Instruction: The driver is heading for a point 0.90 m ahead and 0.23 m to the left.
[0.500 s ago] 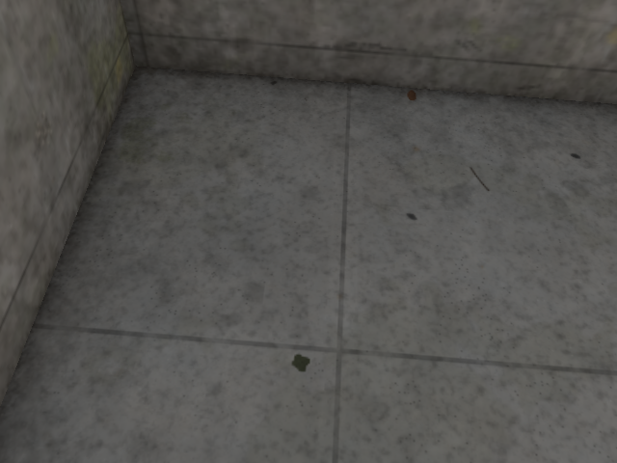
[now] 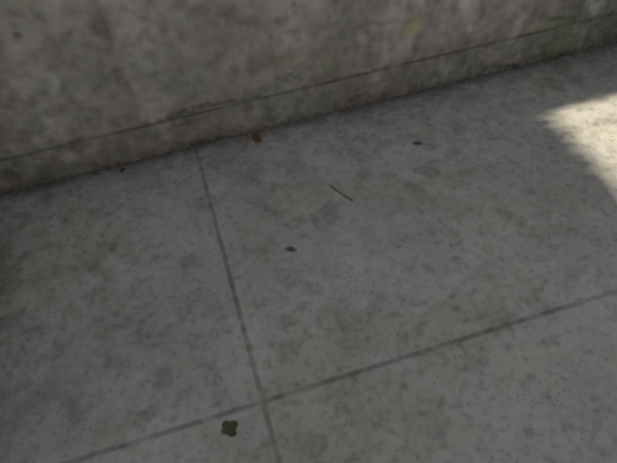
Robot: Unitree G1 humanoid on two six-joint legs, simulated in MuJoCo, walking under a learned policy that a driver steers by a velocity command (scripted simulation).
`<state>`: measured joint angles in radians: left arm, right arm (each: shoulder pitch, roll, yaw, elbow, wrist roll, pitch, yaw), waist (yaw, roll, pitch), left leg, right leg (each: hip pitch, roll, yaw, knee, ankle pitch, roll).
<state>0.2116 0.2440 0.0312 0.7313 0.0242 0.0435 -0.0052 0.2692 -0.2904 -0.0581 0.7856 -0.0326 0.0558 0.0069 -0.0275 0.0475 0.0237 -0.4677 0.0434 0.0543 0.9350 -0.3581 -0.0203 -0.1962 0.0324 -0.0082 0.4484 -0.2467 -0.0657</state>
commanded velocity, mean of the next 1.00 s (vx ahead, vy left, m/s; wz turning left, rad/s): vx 0.42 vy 0.00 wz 0.29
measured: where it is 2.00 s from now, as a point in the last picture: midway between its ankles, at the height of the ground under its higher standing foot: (210, 343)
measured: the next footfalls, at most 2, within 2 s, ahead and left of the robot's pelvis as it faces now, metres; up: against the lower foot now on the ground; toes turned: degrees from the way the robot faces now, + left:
left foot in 0.48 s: +0.23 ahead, +0.19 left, +0.00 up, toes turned +17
right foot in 1.00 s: +0.60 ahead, +0.19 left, +0.00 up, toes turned +19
